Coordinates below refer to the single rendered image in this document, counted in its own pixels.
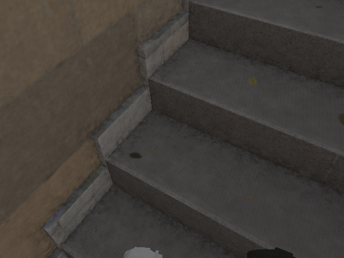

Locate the left robot thigh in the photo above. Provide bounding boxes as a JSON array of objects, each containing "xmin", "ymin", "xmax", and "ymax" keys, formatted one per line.
[{"xmin": 124, "ymin": 247, "xmax": 162, "ymax": 258}]

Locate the robot right hand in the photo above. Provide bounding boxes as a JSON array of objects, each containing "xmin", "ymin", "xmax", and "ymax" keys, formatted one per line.
[{"xmin": 247, "ymin": 247, "xmax": 296, "ymax": 258}]

